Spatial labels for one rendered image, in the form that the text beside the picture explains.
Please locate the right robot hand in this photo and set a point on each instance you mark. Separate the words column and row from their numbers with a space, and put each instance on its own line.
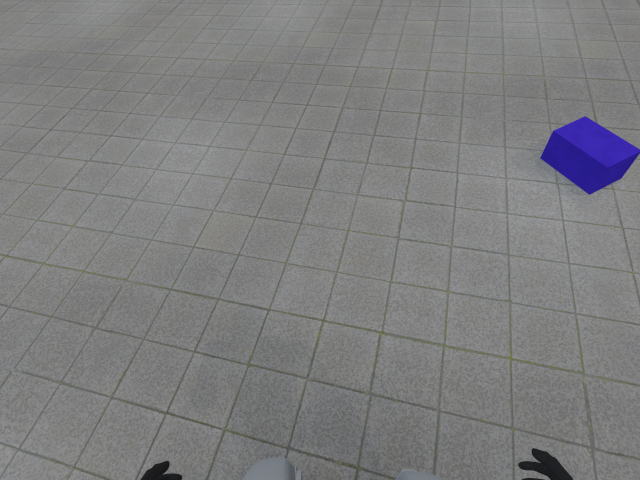
column 549, row 466

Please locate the left robot thigh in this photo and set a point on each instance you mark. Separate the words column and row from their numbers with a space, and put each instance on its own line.
column 273, row 469

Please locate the carton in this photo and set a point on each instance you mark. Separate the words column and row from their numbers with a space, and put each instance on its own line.
column 589, row 155

